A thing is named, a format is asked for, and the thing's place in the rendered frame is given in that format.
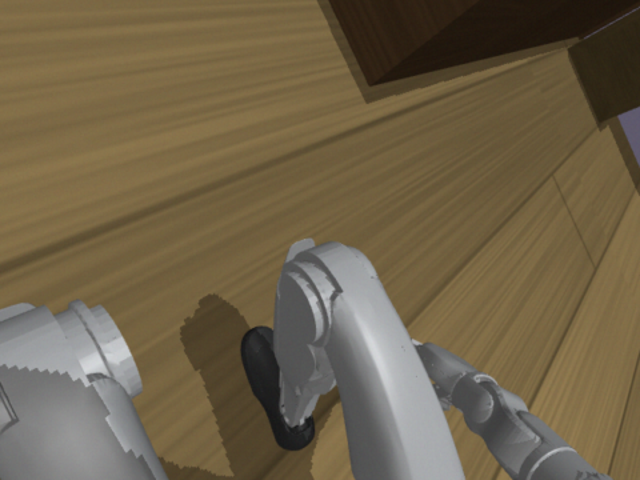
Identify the bed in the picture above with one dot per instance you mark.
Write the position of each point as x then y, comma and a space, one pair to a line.
396, 39

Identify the right robot hand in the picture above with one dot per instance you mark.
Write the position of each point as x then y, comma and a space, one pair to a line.
444, 368

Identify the right robot arm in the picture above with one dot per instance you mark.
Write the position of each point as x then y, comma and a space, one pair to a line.
525, 447

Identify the right robot foot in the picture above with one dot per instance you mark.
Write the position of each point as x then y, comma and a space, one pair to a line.
262, 370

